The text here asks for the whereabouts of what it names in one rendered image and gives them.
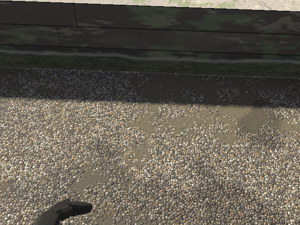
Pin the left robot hand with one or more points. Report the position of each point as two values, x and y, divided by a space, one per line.
63 210

